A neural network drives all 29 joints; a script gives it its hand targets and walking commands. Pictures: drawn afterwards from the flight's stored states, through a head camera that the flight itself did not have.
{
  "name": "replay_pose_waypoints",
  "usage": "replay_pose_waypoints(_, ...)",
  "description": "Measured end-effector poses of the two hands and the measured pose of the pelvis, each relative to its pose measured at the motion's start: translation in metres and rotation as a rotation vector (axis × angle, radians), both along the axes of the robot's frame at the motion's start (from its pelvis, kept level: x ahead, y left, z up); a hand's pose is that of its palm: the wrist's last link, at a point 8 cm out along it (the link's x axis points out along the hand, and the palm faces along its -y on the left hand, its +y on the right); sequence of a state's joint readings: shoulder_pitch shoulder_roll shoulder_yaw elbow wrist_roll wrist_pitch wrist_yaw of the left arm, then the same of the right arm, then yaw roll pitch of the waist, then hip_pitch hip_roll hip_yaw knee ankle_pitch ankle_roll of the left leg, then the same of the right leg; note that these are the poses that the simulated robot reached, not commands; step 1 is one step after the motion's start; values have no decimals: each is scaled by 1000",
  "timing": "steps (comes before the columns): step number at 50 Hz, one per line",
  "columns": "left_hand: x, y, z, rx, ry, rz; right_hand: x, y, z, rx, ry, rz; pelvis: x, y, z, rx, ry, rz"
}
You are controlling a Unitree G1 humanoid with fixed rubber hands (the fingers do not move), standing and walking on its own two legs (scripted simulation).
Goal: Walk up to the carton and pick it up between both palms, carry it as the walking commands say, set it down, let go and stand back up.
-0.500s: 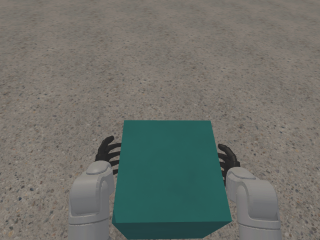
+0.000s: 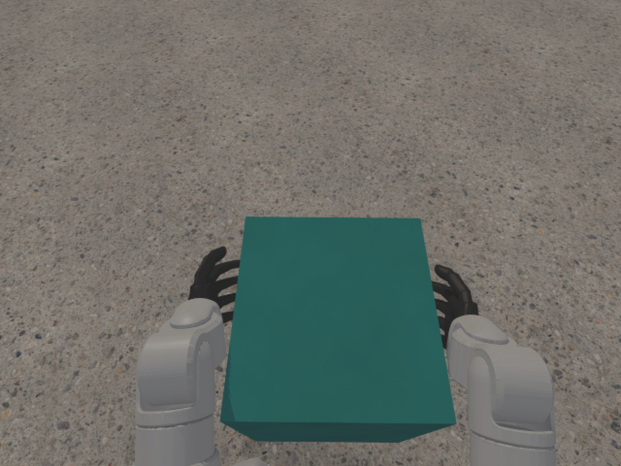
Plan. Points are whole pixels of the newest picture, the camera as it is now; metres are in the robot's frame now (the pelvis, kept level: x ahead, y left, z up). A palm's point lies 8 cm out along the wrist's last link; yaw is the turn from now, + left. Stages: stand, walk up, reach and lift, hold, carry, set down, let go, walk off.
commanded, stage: carry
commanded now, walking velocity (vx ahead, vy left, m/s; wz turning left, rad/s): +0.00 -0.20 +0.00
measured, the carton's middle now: (329, 341) +0.27 -0.02 +0.01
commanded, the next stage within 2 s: none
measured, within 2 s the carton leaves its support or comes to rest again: neither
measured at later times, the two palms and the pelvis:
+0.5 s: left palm (311, 352) +0.22 +0.01 +0.08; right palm (582, 355) +0.21 -0.28 +0.06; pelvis -0.05 -0.14 -0.01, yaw +1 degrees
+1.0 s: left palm (425, 462) +0.12 -0.08 +0.09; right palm out of the picture +0.12 -0.37 +0.08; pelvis -0.13 -0.25 +0.01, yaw +2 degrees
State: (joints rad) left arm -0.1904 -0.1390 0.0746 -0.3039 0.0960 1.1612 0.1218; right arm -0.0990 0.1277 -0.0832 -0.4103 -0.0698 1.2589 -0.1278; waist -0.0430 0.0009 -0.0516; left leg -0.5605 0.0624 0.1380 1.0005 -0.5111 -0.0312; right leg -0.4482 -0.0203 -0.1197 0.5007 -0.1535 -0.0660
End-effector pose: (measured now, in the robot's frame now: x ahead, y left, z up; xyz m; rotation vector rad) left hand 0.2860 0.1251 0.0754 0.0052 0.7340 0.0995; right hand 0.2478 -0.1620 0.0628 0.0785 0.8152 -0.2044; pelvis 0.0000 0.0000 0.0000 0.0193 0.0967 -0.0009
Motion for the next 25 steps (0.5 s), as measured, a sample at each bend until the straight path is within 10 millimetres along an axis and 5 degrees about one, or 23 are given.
replay_pose_waypoints(6,-21,-2,-3,-50,-49,52,-4,-4,13,-58,-46,54,-13,-21,-8,-38,12,22)
replay_pose_waypoints(14,-58,-14,4,-51,-1,125,-23,-16,16,-58,2,135,-28,-52,5,-60,-32,20)
replay_pose_waypoints(20,-60,-58,15,-49,-49,127,-26,-60,23,-45,-46,126,-43,-94,4,-62,-24,14)
replay_pose_waypoints(25,-61,-118,7,9,-39,76,-39,-120,2,7,-37,75,-53,-138,-6,-47,-21,16)
